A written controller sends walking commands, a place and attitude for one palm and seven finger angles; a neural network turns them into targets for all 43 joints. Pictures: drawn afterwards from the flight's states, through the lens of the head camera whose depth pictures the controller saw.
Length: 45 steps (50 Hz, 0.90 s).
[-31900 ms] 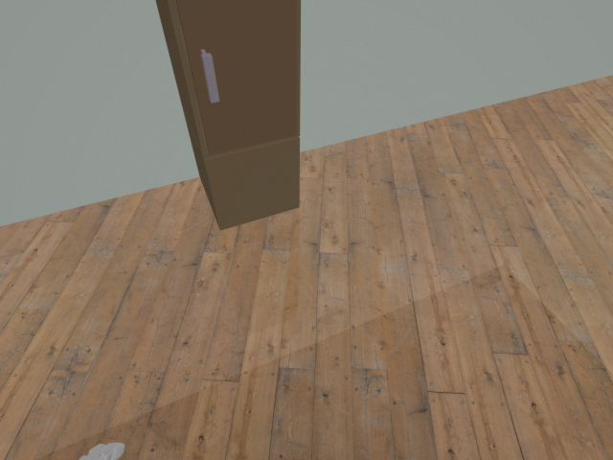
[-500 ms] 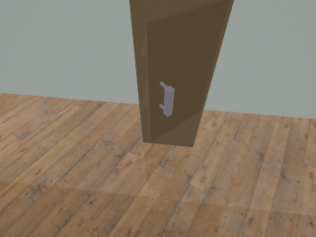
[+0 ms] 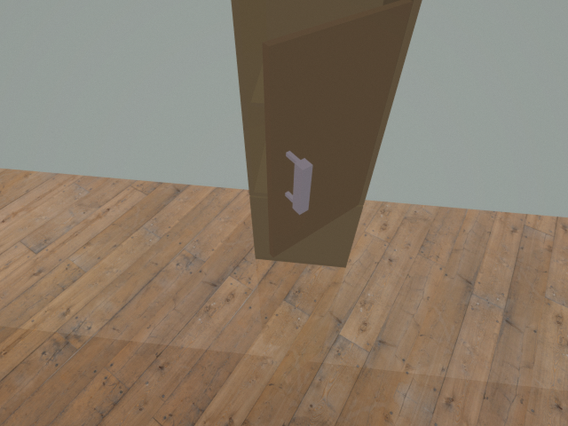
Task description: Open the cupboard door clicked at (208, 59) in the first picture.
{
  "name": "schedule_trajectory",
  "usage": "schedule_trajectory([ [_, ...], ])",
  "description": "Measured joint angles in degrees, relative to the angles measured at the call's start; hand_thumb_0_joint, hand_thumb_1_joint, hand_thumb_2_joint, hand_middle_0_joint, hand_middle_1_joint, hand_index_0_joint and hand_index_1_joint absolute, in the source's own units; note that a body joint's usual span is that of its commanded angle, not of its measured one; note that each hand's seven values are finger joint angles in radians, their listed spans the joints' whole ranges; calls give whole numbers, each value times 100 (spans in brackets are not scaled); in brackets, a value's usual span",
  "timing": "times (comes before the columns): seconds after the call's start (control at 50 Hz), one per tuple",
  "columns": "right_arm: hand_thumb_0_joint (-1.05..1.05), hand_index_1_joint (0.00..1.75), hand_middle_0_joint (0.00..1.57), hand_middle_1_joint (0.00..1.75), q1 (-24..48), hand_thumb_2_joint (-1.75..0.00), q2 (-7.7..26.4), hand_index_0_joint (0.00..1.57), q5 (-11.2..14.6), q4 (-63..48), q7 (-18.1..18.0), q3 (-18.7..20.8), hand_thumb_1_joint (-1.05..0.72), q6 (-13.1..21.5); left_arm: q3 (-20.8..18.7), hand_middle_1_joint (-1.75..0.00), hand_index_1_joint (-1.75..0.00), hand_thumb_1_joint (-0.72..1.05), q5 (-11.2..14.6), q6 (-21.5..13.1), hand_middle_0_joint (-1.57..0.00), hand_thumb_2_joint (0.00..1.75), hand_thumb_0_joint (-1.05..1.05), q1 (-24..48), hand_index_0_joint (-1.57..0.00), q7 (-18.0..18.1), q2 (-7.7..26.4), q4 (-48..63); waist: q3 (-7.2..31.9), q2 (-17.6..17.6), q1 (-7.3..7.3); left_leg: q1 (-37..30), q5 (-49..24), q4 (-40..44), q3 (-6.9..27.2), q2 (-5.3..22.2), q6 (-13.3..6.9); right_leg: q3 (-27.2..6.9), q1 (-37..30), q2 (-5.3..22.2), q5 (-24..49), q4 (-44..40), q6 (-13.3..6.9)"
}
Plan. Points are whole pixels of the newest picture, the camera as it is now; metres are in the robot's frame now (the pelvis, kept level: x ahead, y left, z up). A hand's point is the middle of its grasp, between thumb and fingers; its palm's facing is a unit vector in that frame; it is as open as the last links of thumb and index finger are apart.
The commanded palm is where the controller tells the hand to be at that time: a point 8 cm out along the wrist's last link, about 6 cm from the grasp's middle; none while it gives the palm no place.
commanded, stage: walk to a spot facing it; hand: left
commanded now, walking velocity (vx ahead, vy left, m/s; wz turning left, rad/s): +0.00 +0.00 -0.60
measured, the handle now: (295, 182) +0.60 +0.01 -0.06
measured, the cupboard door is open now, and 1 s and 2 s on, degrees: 43 43 43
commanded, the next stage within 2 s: none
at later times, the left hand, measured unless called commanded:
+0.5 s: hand out of the picture +0.06 +0.16 -0.16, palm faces -0.14 -0.94 -0.31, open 7.4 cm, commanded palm none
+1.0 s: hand out of the picture +0.15 +0.17 -0.19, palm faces -0.41 -0.89 -0.22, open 7.4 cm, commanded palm none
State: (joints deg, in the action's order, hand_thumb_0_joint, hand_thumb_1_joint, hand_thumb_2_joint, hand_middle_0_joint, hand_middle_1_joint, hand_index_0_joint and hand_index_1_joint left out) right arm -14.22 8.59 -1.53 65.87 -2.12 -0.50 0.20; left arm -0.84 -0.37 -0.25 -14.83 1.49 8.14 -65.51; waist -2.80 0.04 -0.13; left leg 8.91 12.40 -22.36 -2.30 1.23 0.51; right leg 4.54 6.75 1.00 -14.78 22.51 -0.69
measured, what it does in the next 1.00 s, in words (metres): steps on the spot, turning right: left foot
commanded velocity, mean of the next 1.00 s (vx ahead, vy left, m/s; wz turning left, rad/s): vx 0.00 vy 0.00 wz -0.60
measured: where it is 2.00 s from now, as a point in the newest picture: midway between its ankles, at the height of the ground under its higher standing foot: outside the picture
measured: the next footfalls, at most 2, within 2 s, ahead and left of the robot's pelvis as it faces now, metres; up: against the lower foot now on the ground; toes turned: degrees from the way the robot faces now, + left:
left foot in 0.96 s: +0.11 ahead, +0.08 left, +0.00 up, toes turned -33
right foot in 1.38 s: -0.04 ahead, -0.14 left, +0.00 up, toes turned -50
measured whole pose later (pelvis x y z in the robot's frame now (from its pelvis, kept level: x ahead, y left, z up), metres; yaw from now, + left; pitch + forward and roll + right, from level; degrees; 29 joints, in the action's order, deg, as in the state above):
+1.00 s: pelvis +0.02 +0.00 -0.01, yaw -30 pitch +3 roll -1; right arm -4.4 10.8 -0.8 49.5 -2.3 1.7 0.1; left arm -5.3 -0.9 3.1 -14.2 0.2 13.8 -54.1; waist -4.7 2.8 -2.5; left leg 17.5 17.0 -31.6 3.3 -0.3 0.0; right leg -11.8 21.0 -8.8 -24.6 40.5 -0.5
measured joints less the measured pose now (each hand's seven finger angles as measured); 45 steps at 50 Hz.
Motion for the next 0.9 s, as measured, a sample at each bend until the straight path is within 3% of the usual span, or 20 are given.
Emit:
schedule_trajectory([
  [0.22,0,30,20,30,163,-90,73,20,-20,-452,-62,240,-91,-131,-308,-30,-30,91,-72,328,-20,90,0,73,-20,-148,180,388,-205,70,-63,381,370,-687,-525,202,16,-523,753,-149,-277,964,-46],
  [0.32,0,30,20,30,193,-90,227,20,-68,-657,-51,314,-91,-120,-413,-30,-30,91,-91,408,-20,90,0,225,-19,-217,306,645,-349,-25,-107,442,492,-914,-819,359,101,-335,1201,-96,-1063,2021,-29],
  [0.36,0,30,20,30,183,-90,312,20,-56,-713,-39,334,-91,-148,-428,-30,-30,91,-96,335,-20,90,0,224,-19,-241,342,774,-336,-119,-128,544,621,-1175,-877,477,195,-293,1041,-89,-498,1515,-46],
  [0.42,0,30,20,30,342,-90,407,20,8,-742,-14,396,-91,-299,-430,-30,-30,91,-104,204,-20,90,0,270,-19,-165,349,858,-393,-209,-126,1099,1548,-2658,-396,380,184,-309,1051,-237,-491,1513,-308],
  [0.46,0,30,20,30,484,-90,427,20,20,-790,8,420,-91,-350,-437,-30,-30,91,-92,194,-20,90,0,246,-19,-107,347,912,-401,-137,-167,1454,1585,-3577,-176,230,187,-424,971,-292,-425,1265,-413],
  [0.52,0,30,20,30,747,-90,446,20,26,-959,47,432,-91,-340,-410,-30,-30,91,-72,176,-20,90,0,173,-19,-69,327,952,-421,-28,-209,1793,1253,-4158,28,125,242,-681,876,-393,-116,820,-454],
  [0.72,0,30,20,30,1227,-90,456,20,54,-1326,21,402,-91,-317,-340,-30,-30,90,-82,181,-20,90,0,-28,-20,-88,155,1060,-309,-20,-285,1974,876,-3846,533,55,333,-1276,725,-766,242,285,-455],
  [0.9,0,30,20,30,1282,-90,274,20,137,-1527,26,312,-91,-212,-389,-30,-30,90,-125,225,-20,90,0,-59,-20,-92,326,1156,-270,227,-376,1472,1093,-2309,557,-197,232,-1843,851,-937,163,455,-279],
])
